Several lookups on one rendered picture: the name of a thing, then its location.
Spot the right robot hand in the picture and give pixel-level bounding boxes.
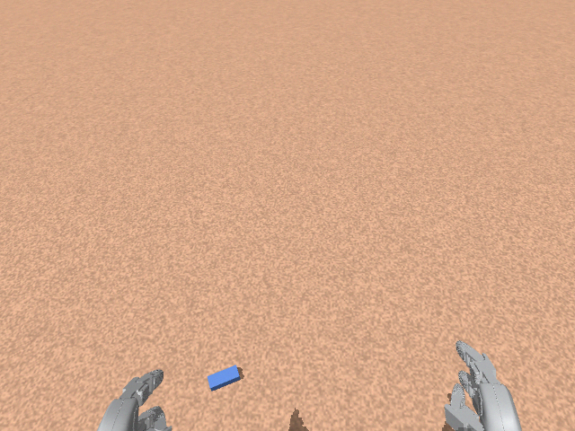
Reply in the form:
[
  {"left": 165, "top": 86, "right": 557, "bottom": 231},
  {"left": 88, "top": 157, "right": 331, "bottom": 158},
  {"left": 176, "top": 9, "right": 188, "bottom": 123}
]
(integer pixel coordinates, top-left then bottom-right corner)
[{"left": 445, "top": 340, "right": 522, "bottom": 431}]

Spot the left robot hand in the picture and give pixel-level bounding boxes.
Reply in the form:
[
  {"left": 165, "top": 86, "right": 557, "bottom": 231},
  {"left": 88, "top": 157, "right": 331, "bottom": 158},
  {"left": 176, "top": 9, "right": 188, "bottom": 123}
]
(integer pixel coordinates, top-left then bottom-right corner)
[{"left": 97, "top": 369, "right": 172, "bottom": 431}]

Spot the small box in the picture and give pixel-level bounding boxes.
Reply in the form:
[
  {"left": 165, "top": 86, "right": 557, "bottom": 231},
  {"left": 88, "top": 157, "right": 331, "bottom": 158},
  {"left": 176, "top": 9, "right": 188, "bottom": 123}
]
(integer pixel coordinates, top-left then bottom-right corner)
[{"left": 208, "top": 365, "right": 241, "bottom": 391}]

